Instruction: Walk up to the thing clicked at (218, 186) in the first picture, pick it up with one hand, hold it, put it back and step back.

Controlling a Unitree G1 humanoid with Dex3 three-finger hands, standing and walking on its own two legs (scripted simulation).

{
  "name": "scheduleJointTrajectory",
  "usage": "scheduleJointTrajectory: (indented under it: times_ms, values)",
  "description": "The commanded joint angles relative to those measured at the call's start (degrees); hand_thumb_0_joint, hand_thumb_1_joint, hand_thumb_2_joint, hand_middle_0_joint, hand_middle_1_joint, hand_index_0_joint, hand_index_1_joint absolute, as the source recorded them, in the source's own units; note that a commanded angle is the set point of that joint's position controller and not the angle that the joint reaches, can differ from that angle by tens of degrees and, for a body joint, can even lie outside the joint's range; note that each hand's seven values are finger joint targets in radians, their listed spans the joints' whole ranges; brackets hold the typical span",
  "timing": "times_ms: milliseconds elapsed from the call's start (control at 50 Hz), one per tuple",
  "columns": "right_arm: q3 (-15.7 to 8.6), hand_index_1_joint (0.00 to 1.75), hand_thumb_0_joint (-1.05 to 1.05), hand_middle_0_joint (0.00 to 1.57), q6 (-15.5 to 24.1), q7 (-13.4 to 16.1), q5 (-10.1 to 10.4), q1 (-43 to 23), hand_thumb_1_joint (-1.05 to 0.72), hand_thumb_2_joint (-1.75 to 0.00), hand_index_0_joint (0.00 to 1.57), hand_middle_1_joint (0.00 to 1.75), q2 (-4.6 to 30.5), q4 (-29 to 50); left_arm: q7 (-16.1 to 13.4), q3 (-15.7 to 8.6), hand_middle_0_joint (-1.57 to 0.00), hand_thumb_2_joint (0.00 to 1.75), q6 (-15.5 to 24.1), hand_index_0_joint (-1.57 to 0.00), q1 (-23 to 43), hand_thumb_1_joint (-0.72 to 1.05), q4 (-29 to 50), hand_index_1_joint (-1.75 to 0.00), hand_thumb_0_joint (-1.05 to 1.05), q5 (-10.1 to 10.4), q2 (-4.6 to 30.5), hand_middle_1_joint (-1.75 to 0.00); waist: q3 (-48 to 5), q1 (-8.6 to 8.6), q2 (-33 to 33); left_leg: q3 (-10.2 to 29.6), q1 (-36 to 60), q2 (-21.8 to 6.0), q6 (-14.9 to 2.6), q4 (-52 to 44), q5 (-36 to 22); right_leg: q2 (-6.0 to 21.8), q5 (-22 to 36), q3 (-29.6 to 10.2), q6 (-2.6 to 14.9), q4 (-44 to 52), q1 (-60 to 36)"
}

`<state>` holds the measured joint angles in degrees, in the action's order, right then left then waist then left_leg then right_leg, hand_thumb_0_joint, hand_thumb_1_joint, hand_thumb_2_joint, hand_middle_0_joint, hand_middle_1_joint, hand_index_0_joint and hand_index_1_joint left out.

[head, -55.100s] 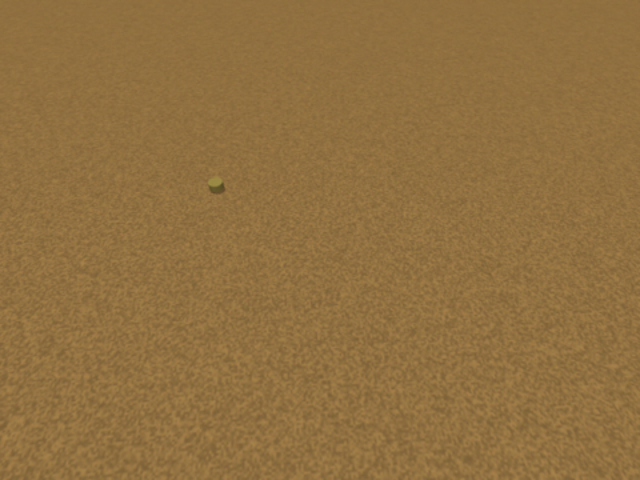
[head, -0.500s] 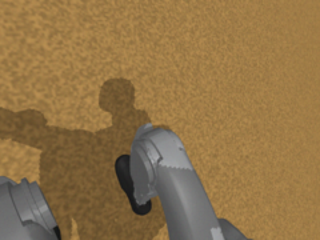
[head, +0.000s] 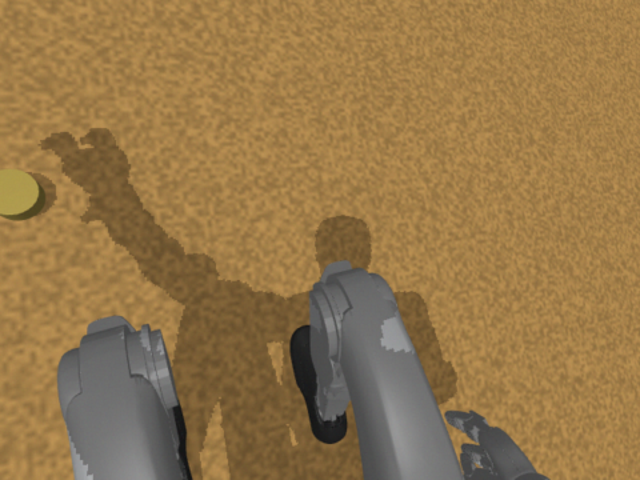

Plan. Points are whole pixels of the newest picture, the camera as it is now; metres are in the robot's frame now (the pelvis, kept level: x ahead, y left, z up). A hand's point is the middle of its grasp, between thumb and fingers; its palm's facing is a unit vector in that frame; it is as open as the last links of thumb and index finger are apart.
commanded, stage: withdraw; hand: left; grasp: from above
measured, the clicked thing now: (14, 195) +0.52 +0.31 -0.33
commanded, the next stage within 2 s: home in 0.24 s
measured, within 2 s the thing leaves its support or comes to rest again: neither
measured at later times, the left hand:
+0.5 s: hand out of the picture +0.53 +0.34 -0.16, palm faces -0.38 -0.08 -0.92, open 12.9 cm
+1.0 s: hand out of the picture +0.33 +0.28 +0.04, palm faces -0.20 -0.72 -0.66, open 7.5 cm
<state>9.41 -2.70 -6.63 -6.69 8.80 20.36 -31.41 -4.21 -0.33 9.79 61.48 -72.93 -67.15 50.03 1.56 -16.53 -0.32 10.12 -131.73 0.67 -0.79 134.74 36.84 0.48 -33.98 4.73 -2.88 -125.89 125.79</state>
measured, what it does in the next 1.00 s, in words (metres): rises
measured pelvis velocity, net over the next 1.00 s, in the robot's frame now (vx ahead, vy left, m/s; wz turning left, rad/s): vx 0.01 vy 0.00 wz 0.11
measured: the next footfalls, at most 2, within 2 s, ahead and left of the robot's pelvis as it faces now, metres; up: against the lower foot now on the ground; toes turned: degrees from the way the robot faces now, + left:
none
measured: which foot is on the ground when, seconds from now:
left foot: down 0.00-1.00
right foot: down 0.00-1.00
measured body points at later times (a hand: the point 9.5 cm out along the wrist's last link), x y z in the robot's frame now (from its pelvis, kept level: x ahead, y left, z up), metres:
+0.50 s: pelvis +0.01 +0.00 -0.02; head +0.27 +0.09 +0.34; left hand +0.55 +0.34 -0.10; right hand +0.05 -0.26 -0.10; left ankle +0.08 +0.12 -0.32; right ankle +0.13 -0.14 -0.32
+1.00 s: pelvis +0.01 +0.00 +0.14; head +0.18 +0.06 +0.56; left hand +0.34 +0.32 +0.08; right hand +0.23 -0.24 +0.04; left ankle +0.08 +0.12 -0.32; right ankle +0.13 -0.14 -0.32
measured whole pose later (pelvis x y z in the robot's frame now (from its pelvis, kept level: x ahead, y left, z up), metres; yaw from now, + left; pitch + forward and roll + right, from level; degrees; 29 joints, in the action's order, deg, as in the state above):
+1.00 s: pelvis +0.01 +0.00 +0.14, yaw +6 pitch +32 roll -7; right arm -0.1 -0.9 -0.8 1.0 4.7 16.0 -31.5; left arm 0.1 -1.8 -7.0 15.9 -25.5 -24.1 28.1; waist -10.8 -3.7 -2.3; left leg 5.4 -104.1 -0.2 -0.3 108.7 36.8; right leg 1.9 -34.4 2.1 -3.2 -103.4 100.9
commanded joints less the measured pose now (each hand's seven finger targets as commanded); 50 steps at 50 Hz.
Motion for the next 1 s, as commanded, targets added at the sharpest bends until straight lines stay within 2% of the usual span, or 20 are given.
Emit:
scheduleJointTrajectory:
  times_ms: [0,40,120,180,220,280,320,340,360,380,460,500,560,600,660,700,800,860,920,980]
  values:
    - [-3.9,0.3,0.0,0.2,-1.1,2.1,-0.5,11.2,-0.9,-0.9,0.2,0.3,13.9,-0.5,-5.2,-3.6,-0.15,0.96,2.9,-0.14,20.1,-0.46,4.3,-0.93,0.0,-2.5,16.6,-0.92,-34.8,-3.72,-17.6,-4.9,24.5,0.4,-0.14,-12.0,-5.8,-2.1,4.3,5.1,5.88,9.9,-15.0]
    - [-3.1,0.3,0.0,0.2,-0.9,2.3,-0.8,11.0,-0.9,-0.9,0.2,0.3,13.5,-1.3,-7.2,-2.5,-0.14,0.96,4.0,-0.13,21.0,-0.46,1.7,-0.94,0.0,-3.7,15.8,-0.94,-34.2,-4.62,-19.2,-5.0,25.6,0.0,-0.1,-12.3,-4.6,-2.2,4.1,5.3,5.66,9.4,-14.5]
    - [-2.3,0.3,0.0,0.2,0.0,2.7,-1.8,10.5,-0.9,-0.9,0.2,0.3,14.3,-1.4,-11.1,-3.1,-0.12,0.97,5.0,-0.12,25.5,-0.48,0.2,-0.96,0.0,-4.8,18.3,-0.96,-34.6,-5.07,-21.5,-5.0,25.5,-0.1,-0.29,-12.2,-1.0,-2.2,1.8,5.8,5.24,8.8,-12.6]
    - [-2.5,0.3,0.0,0.2,0.8,2.7,-2.2,11.7,-0.9,-0.9,0.2,0.3,15.2,-1.5,-13.2,-5.0,-0.13,0.96,4.6,-0.13,30.4,-0.47,3.4,-0.95,0.0,-6.4,22.3,-0.95,-41.0,-4.65,-27.1,-4.8,30.8,-0.4,0.39,-11.7,-5.2,-1.9,5.7,6.3,5.37,6.7,-13.3]
    - [-3.3,0.3,0.0,0.2,1.2,2.6,-2.4,12.5,-0.91,-0.9,0.2,0.3,16.1,-1.2,-14.2,-5.9,-0.15,0.94,3.8,-0.14,30.5,-0.46,3.3,-0.93,0.0,-6.7,22.3,-0.93,-42.2,-4.86,-28.7,-4.4,32.8,-0.4,0.83,-11.3,-7.1,-1.7,7.1,6.7,5.67,5.7,-11.7]
    - [-4.2,0.3,0.0,0.2,2.0,2.2,-2.2,14.4,-0.91,-0.9,0.2,0.3,16.1,-0.9,-14.4,-6.9,-0.16,0.92,2.0,-0.16,27.7,-0.44,3.1,-0.9,0.0,-6.8,21.9,-0.9,-44.8,-4.55,-28.9,-4.5,34.9,-0.4,0.86,-10.6,-10.8,-1.5,9.7,6.6,5.74,5.7,-12.6]
    - [-4.5,0.3,0.0,0.2,1.8,1.8,-1.7,14.6,-0.9,-0.9,0.2,0.3,15.5,-0.4,-13.7,-7.9,-0.21,0.89,0.4,-0.21,24.0,-0.38,4.3,-0.87,0.0,-6.4,23.1,-0.87,-48.6,-2.46,-29.4,-5.2,35.8,-0.3,0.65,-11.0,-13.5,-1.5,11.6,6.0,5.74,6.0,-15.5]
    - [-4.8,0.3,0.0,0.2,1.7,1.6,-1.5,15.3,-0.88,-0.89,0.2,0.3,15.3,-0.4,-13.0,-8.1,-0.26,0.97,-0.4,-0.24,23.9,-0.3,5.4,-0.79,0.0,-6.0,23.0,-0.79,-49.0,-2.4,-29.1,-5.4,34.6,-0.2,0.53,-11.5,-13.7,-1.6,11.7,5.9,5.7,6.2,-16.1]
    - [-5.1,0.3,0.0,0.2,1.3,1.3,-1.2,15.4,-0.9,-0.9,0.2,0.3,14.6,-0.5,-12.1,-7.9,-0.22,0.89,-1.3,-0.22,20.6,-0.36,5.7,-0.85,0.0,-5.2,21.9,-0.86,-50.5,-1.14,-28.9,-5.9,35.4,-0.3,0.38,-12.1,-15.1,-1.7,12.7,5.6,5.48,6.8,-18.3]
    - [-5.6,0.3,0.0,0.2,1.1,1.3,-1.0,15.9,-0.88,-0.89,0.2,0.3,14.9,-0.7,-10.9,-7.2,-0.26,0.97,-2.2,-0.23,18.9,-0.28,4.6,-0.77,0.0,-4.3,19.9,-0.78,-47.5,-1.73,-27.2,-5.7,33.7,0.0,0.32,-12.1,-14.8,-1.6,12.3,5.7,5.77,7.2,-16.6]
    - [-7.7,0.3,0.0,0.2,-0.5,1.0,0.2,17.2,-0.89,-0.9,0.2,0.3,14.7,-0.2,-5.6,-8.0,-0.23,0.91,-4.1,-0.21,11.6,0.04,11.6,-0.57,0.0,0.7,17.9,-0.55,-46.3,0.86,-25.3,-5.4,34.0,0.3,0.65,-14.8,-15.7,-1.4,11.6,5.3,6.33,8.9,-17.7]
    - [-9.0,0.3,0.0,0.2,-1.2,0.8,0.8,17.3,-0.89,-0.9,0.2,0.3,14.6,0.2,-2.5,-8.3,-0.22,0.88,-4.6,-0.21,7.4,0.2,17.9,-0.49,0.0,3.4,15.4,-0.48,-48.8,2.58,-25.0,-5.3,37.8,0.3,0.89,-16.1,-18.5,-1.2,12.8,4.9,6.52,10.0,-19.0]
    - [-11.3,0.3,0.0,0.2,-2.3,0.9,2.3,16.0,-0.9,-0.9,0.2,0.3,14.2,1.2,0.9,-11.3,-0.19,0.8,-5.1,-0.18,1.5,0.44,31.6,-0.33,0.0,10.4,14.5,-0.33,-56.9,7.23,-27.0,-5.0,45.0,0.5,1.21,-19.6,-21.9,-0.8,14.2,3.4,6.72,11.6,-21.8]
    - [-12.1,0.3,0.0,0.2,-2.8,1.2,3.5,14.5,-0.9,-0.9,0.2,0.3,12.7,1.2,2.7,-12.1,-0.18,0.81,-6.0,-0.18,-2.1,0.6,38.2,-0.29,0.0,16.1,11.8,-0.29,-57.7,7.93,-24.0,-5.0,45.6,0.4,0.5,-22.0,-19.6,-0.8,13.3,2.5,6.23,13.6,-23.0]
    - [-12.8,0.3,0.0,0.2,-2.7,2.4,4.7,11.9,-0.9,-0.9,0.2,0.3,10.8,1.1,4.1,-11.4,-0.2,0.88,-7.6,-0.2,-9.9,0.84,42.4,-0.3,0.0,23.6,5.6,-0.3,-50.8,7.27,-16.7,-4.0,40.5,0.5,-0.63,-26.7,-9.9,-0.7,8.7,1.8,5.45,17.2,-23.7]
    - [-13.6,0.3,0.0,0.2,-2.3,2.9,5.3,10.7,-0.9,-0.9,0.2,0.3,10.0,1.0,4.6,-9.7,-0.2,0.9,-8.8,-0.2,-15.0,0.9,43.4,-0.3,0.0,26.9,1.7,-0.3,-47.2,7.37,-12.9,-3.5,40.8,0.0,-1.02,-29.1,-5.5,-0.9,5.7,1.4,5.22,20.3,-24.3]
    - [-14.4,0.3,0.0,0.2,0.1,4.3,6.7,7.1,-0.9,-0.9,0.2,0.3,8.3,2.5,5.1,-4.9,-0.2,0.9,-11.0,-0.2,-21.4,0.9,54.6,-0.3,0.0,36.1,-6.3,-0.3,-46.1,8.57,-12.9,-1.9,47.6,-1.2,-0.87,-39.0,3.1,-0.8,2.4,1.3,4.18,25.6,-29.9]
    - [-14.3,0.3,0.0,0.2,1.8,5.5,7.3,5.4,-0.9,-0.9,0.2,0.3,7.5,2.9,4.2,-5.4,-0.2,0.9,-12.8,-0.2,-26.8,0.9,56.1,-0.3,0.0,40.4,-8.1,-0.3,-42.9,9.14,-12.1,-1.2,51.7,-1.3,-0.53,-43.2,3.2,-0.5,2.5,0.8,3.93,29.3,-32.7]
    - [-14.1,0.3,0.0,0.2,3.2,6.7,7.9,4.0,-0.9,-0.9,0.2,0.3,6.1,3.8,2.0,-7.6,-0.2,0.9,-14.7,-0.2,-29.6,0.9,62.8,-0.3,0.0,43.5,-8.2,-0.3,-46.9,10.61,-12.6,-2.9,57.9,-1.3,-0.21,-46.0,-1.6,-0.2,4.8,0.0,4.04,33.6,-39.8]
    - [-13.3,0.3,0.0,0.2,4.7,8.0,8.5,1.6,-0.9,-0.9,0.2,0.3,4.7,3.4,0.5,-7.3,-0.2,0.9,-17.1,-0.2,-34.6,0.9,62.2,-0.3,0.0,47.2,-12.0,-0.3,-41.9,10.5,-11.1,-3.2,60.1,-1.0,-0.06,-49.7,-2.5,-0.2,4.6,-0.6,4.0,37.8,-43.2]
